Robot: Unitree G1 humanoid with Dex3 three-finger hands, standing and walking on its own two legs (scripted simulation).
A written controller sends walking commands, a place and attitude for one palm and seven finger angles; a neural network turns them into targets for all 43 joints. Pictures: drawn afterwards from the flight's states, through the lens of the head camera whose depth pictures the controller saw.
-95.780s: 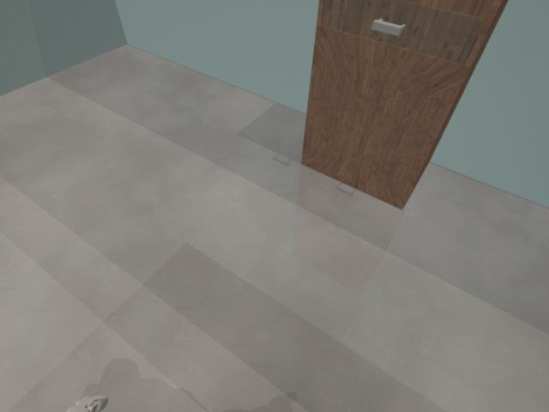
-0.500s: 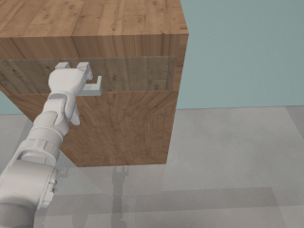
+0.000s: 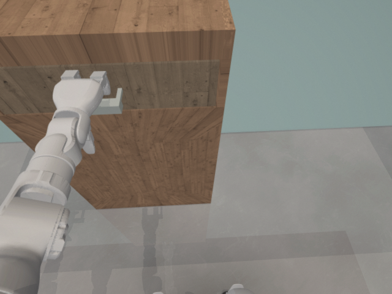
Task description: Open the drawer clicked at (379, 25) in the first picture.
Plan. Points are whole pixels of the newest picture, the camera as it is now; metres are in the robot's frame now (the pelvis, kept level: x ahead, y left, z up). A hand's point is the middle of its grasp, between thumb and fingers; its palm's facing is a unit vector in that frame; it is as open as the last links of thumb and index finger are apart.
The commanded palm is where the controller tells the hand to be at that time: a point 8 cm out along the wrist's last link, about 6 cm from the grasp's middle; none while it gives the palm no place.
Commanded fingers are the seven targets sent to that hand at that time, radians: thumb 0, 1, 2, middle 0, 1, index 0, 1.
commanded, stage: lower the fingers behind the handle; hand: left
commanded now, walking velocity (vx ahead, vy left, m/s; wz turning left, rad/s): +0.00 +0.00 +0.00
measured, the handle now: (100, 99) +0.53 +0.22 +0.07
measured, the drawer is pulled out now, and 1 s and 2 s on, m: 0.00 0.00 0.00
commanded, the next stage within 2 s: lift the fingers back up to retry in 0.06 s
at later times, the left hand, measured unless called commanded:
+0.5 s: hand (93, 110) +0.48 +0.22 +0.08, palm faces +0.00 +0.00 -1.00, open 13.9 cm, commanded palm +0.45 +0.22 +0.15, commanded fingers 0.00 -0.50 0.30 -0.30 -1.20 -0.30 -1.20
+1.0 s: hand (85, 99) +0.47 +0.21 +0.13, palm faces -0.04 +0.00 -1.00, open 13.8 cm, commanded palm +0.45 +0.22 +0.19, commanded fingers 0.00 -0.50 0.30 -0.30 -1.20 -0.30 -1.20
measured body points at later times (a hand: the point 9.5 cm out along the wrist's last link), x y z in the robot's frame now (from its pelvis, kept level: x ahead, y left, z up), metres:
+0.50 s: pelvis +0.01 +0.01 +0.01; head +0.08 -0.01 +0.45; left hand +0.47 +0.21 +0.14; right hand +0.07 -0.26 -0.13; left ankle -0.01 +0.12 -0.71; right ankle +0.03 -0.13 -0.71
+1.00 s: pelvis +0.03 -0.01 +0.02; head +0.07 -0.03 +0.47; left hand +0.46 +0.21 +0.18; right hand +0.14 -0.27 -0.11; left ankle -0.01 +0.12 -0.71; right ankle +0.03 -0.13 -0.71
